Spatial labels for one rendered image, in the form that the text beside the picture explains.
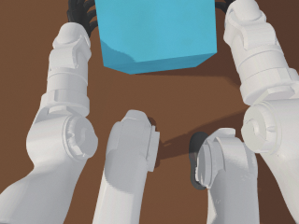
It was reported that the left robot thigh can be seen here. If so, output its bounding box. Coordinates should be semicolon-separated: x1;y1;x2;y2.
93;118;160;224

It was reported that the robot left upper arm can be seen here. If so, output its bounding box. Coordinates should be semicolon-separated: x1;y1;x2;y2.
0;114;98;224

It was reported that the right robot forearm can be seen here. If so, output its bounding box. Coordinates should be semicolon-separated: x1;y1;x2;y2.
223;0;299;105

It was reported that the left robot forearm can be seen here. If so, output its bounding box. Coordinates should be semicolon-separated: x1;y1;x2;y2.
26;22;92;149

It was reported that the carton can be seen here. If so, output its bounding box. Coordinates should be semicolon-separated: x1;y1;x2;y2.
94;0;217;75

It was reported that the robot left hand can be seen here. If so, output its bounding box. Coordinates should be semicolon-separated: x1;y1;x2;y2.
66;0;98;38

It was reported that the robot right upper arm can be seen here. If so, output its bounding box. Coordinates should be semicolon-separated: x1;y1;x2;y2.
241;98;299;224

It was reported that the right robot shin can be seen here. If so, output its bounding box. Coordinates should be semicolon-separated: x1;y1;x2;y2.
195;128;258;187

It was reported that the robot right hand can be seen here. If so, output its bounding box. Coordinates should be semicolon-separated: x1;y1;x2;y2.
214;0;236;15

